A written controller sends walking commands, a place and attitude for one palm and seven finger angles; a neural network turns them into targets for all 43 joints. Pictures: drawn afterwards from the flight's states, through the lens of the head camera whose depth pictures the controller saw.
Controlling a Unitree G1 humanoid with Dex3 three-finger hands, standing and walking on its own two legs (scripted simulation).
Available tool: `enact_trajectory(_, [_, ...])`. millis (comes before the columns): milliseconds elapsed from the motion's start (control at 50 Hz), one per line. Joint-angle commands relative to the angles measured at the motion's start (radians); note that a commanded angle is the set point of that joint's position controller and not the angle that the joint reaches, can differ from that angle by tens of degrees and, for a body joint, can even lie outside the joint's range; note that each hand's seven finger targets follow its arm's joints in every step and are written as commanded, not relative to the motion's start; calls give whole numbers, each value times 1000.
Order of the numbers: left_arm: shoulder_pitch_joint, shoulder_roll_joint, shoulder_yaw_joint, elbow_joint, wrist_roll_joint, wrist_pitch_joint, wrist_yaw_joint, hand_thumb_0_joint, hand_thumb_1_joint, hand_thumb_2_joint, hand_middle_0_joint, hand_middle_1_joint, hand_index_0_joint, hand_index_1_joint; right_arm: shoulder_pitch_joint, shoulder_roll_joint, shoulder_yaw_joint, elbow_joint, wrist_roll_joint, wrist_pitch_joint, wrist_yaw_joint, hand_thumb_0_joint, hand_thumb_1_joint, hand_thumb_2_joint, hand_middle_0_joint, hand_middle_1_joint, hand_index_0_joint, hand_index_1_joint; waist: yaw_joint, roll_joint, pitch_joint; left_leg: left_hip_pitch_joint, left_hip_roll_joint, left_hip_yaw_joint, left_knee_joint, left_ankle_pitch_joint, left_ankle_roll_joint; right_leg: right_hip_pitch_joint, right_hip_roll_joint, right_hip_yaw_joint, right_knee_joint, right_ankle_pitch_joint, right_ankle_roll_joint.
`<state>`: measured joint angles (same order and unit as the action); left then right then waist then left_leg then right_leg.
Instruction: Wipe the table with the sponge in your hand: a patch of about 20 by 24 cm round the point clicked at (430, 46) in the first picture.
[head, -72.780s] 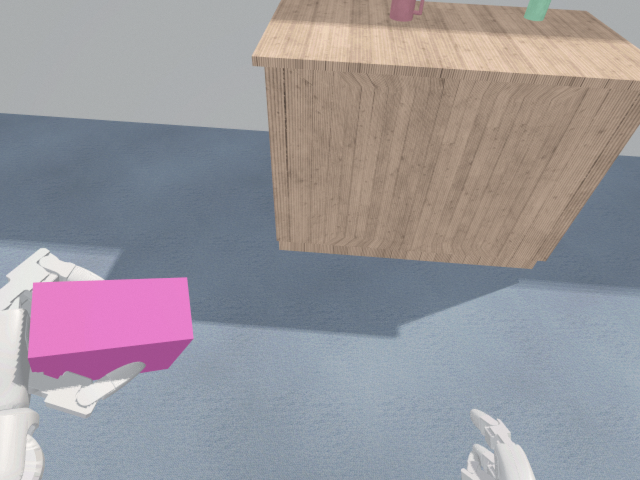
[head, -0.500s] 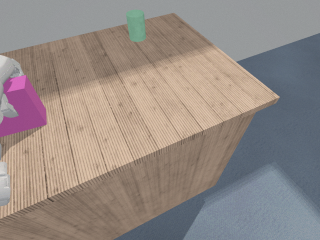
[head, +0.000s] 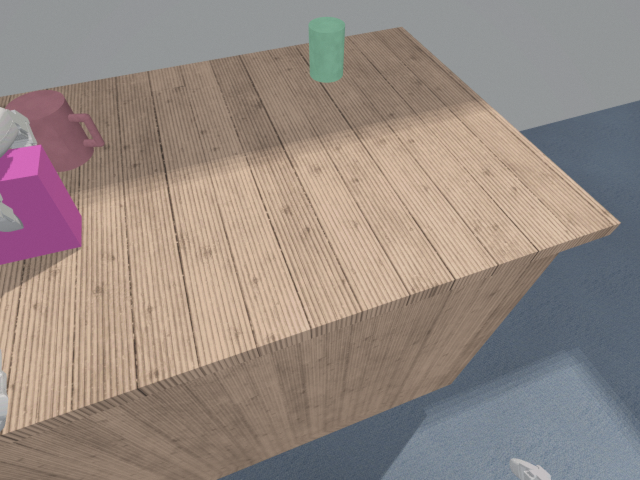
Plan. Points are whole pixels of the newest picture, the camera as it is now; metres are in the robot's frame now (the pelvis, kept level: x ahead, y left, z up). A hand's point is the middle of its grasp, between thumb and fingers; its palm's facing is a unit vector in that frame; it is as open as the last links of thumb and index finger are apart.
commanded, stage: wipe back along the first lane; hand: left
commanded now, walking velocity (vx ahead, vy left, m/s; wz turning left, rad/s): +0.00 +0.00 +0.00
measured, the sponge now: (14, 220) +0.37 +0.41 +0.11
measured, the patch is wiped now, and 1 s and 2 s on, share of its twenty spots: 1.00 1.00 1.00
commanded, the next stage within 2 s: lift the sponge slowly off the table in 1.68 s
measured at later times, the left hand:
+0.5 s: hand out of the picture +0.36 +0.39 +0.17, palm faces -0.04 +0.01 -1.00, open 10.2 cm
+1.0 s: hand out of the picture +0.31 +0.36 +0.17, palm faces +0.03 +0.01 -1.00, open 10.2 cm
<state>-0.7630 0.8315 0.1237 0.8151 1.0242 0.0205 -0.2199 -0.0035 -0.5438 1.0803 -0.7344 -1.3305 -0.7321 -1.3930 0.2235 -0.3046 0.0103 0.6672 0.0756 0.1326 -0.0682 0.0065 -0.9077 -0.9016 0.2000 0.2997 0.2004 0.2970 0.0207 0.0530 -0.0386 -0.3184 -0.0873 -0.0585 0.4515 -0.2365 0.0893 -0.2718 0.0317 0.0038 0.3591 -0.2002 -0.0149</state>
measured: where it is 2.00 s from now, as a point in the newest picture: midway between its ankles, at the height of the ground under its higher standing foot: outside the picture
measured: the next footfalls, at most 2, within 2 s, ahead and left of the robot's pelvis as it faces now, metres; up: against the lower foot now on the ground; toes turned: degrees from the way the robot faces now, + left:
none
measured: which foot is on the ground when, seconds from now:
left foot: down 0.00-1.00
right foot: down 0.00-1.00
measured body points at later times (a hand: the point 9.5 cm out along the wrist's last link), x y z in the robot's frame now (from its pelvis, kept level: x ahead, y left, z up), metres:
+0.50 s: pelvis +0.00 +0.01 +0.00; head +0.03 -0.01 +0.45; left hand +0.35 +0.39 +0.22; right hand +0.14 -0.25 -0.12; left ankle -0.02 +0.06 -0.74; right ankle -0.02 -0.13 -0.74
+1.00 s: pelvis -0.01 -0.01 +0.00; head +0.00 -0.03 +0.45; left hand +0.30 +0.35 +0.22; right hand +0.20 -0.23 -0.10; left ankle -0.02 +0.06 -0.74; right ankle -0.02 -0.13 -0.74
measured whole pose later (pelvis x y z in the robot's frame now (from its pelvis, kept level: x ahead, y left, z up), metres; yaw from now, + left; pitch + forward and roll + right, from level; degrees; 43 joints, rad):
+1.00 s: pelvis -0.01 -0.01 +0.00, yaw +0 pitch +2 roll -2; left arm -0.31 0.71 0.12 0.25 0.91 0.24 -0.18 -0.01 -0.50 1.06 -0.69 -1.37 -0.69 -1.43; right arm 0.12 -0.29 0.05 0.63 0.07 0.10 -0.03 0.01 -0.91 -0.90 0.20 0.30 0.20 0.30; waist 0.08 0.09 -0.04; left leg -0.23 -0.09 -0.06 0.44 -0.24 0.08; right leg -0.19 0.03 0.00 0.38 -0.21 -0.01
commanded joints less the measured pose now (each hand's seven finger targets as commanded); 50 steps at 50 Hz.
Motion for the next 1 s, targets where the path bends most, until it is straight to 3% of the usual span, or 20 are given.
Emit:
enact_trajectory(0, [-370, 395, 107, -195, 13, -30, 14, 0, 100, 1300, -1200, -1600, -1200, -1600, 18, -160, -58, -96, -11, -32, -15, 0, -900, -900, 200, 300, 200, 300, -3, 101, -352, 266, 85, -65, -11, 577, -72, 57, 4, 1, -10, 240, -82])
enact_trajectory(80, [-325, 344, 72, -187, 3, -39, 15, 0, 100, 1300, -1200, -1600, -1200, -1600, 16, -159, -57, -94, -11, -22, -11, 0, -900, -900, 200, 300, 200, 300, -11, 88, -330, 262, 88, -65, -10, 562, -73, 38, 5, -7, -13, 227, -74])
enact_trajectory(180, [-203, 317, 95, -267, -32, -38, 27, 0, 100, 1300, -1200, -1600, -1200, -1600, -8, -157, -61, -113, -12, -20, 3, 0, -900, -900, 200, 300, 200, 300, 12, 63, -344, 268, 92, -71, -13, 560, -74, 64, 1, -3, -10, 220, -72])
enact_trajectory(200, [-196, 307, 96, -293, -47, -37, 26, 0, 100, 1300, -1200, -1600, -1200, -1600, -23, -154, -56, -124, -11, -23, 4, 0, -900, -900, 200, 300, 200, 300, 16, 86, -339, 269, 95, -79, -24, 581, -79, 64, -1, -1, -11, 221, -75])
enact_trajectory(240, [-152, 262, 73, -321, -63, -19, 34, 0, 100, 1300, -1200, -1600, -1200, -1600, -28, -153, -62, -121, -11, -24, 12, 0, -900, -900, 200, 300, 200, 300, 15, 83, -326, 285, 103, -86, -22, 567, -83, 51, -1, -3, -14, 196, -70])
enact_trajectory(260, [-109, 295, 113, -336, -69, -9, 39, 0, 100, 1300, -1200, -1600, -1200, -1600, -30, -157, -62, -120, -13, -24, 16, 0, -900, -900, 200, 300, 200, 300, 26, 64, -333, 276, 99, -85, -21, 576, -83, 74, 0, -4, -12, 211, -71])
enact_trajectory(300, [-86, 239, 80, -398, -88, 7, 33, 0, 100, 1300, -1200, -1600, -1200, -1600, -63, -149, -55, -139, -10, -31, 19, 0, -900, -900, 200, 300, 200, 300, 26, 74, -328, 278, 102, -90, -31, 597, -87, 77, -4, -4, -12, 219, -69])
enact_trajectory(340, [-57, 211, 58, -389, -90, 39, 34, 0, 100, 1300, -1200, -1600, -1200, -1600, -65, -152, -55, -126, -8, -30, 22, 0, -900, -900, 200, 300, 200, 300, 16, 28, -286, 262, 102, -87, -37, 522, -82, 61, -2, -12, -19, 187, -62])
enact_trajectory(420, [-64, 196, 35, -363, -81, 78, 28, 0, 100, 1300, -1200, -1600, -1200, -1600, -80, -154, -47, -121, -7, -39, 17, 0, -900, -900, 200, 300, 200, 300, 15, 25, -235, 228, 96, -81, -64, 396, -76, 62, -3, -14, -26, 137, -69])
enact_trajectory(480, [-50, 184, 22, -404, -60, 85, 25, 0, 100, 1300, -1200, -1600, -1200, -1600, -89, -146, -45, -129, -6, -47, 20, 0, -900, -900, 200, 300, 200, 300, 20, 26, -260, 241, 93, -81, -63, 418, -79, 77, -2, -15, -23, 145, -71])
enact_trajectory(500, [-50, 166, 15, -460, -70, 81, 18, 0, 100, 1300, -1200, -1600, -1200, -1600, -113, -140, -38, -149, -6, -57, 21, 0, -900, -900, 200, 300, 200, 300, 27, 61, -279, 253, 94, -85, -61, 458, -80, 91, -4, -5, -21, 162, -77])
enact_trajectory(560, [103, 160, 52, -487, -92, 95, 19, 0, 100, 1300, -1200, -1600, -1200, -1600, -116, -136, -41, -152, -10, -57, 31, 0, -900, -900, 200, 300, 200, 300, 42, 23, -269, 252, 95, -76, -46, 495, -80, 116, -5, -13, -17, 194, -71])
enact_trajectory(640, [140, 131, 44, -524, -110, 129, 20, 0, 100, 1300, -1200, -1600, -1200, -1600, -147, -135, -34, -158, -8, -57, 37, 0, -900, -900, 200, 300, 200, 300, 43, -3, -211, 220, 99, -74, -65, 422, -79, 101, -4, -21, -19, 160, -66])
enact_trajectory(660, [175, 141, 58, -542, -110, 137, 22, 0, 100, 1300, -1200, -1600, -1200, -1600, -158, -135, -34, -163, -10, -57, 38, 0, -900, -900, 200, 300, 200, 300, 54, 4, -214, 215, 92, -67, -64, 416, -77, 115, -4, -19, -18, 165, -67])
enact_trajectory(680, [170, 112, 27, -557, -109, 146, 20, 0, 100, 1300, -1200, -1600, -1200, -1600, -167, -130, -29, -169, -10, -57, 39, 0, -900, -900, 200, 300, 200, 300, 48, 4, -196, 200, 90, -61, -66, 402, -75, 116, -6, -21, -16, 168, -67])
enact_trajectory(720, [175, 136, 49, -596, -101, 159, 22, 0, 100, 1300, -1200, -1600, -1200, -1600, -176, -130, -27, -169, -12, -63, 39, 0, -900, -900, 200, 300, 200, 300, 54, 37, -220, 211, 86, -59, -58, 423, -71, 135, -4, -18, -10, 177, -74])
enact_trajectory(860, [264, 85, 21, -600, -109, 196, 8, 0, 100, 1300, -1200, -1600, -1200, -1600, -200, -123, -17, -167, -8, -72, 33, 0, -900, -900, 200, 300, 200, 300, 48, -13, -173, 174, 79, -44, -58, 336, -60, 126, -2, -22, -7, 169, -69])
enact_trajectory(900, [275, 81, 27, -672, -118, 195, 3, 0, 100, 1300, -1200, -1600, -1200, -1600, -235, -114, -10, -192, -7, -82, 34, 0, -900, -900, 200, 300, 200, 300, 59, 26, -199, 185, 78, -48, -54, 351, -53, 143, -3, -2, -4, 187, -77])
enact_trajectory(920, [315, 98, 44, -666, -121, 202, 6, 0, 100, 1300, -1200, -1600, -1200, -1600, -211, -117, -15, -185, -12, -80, 33, 0, -900, -900, 200, 300, 200, 300, 65, 5, -218, 186, 74, -41, -42, 356, -49, 159, -5, -17, 4, 195, -73])
enact_trajectory(980, [372, 67, 27, -647, -134, 208, -1, 0, 100, 1300, -1200, -1600, -1200, -1600, -220, -118, -12, -181, -8, -78, 33, 0, -900, -900, 200, 300, 200, 300, 58, -31, -160, 157, 74, -33, -45, 309, -47, 134, -4, -17, 2, 189, -63])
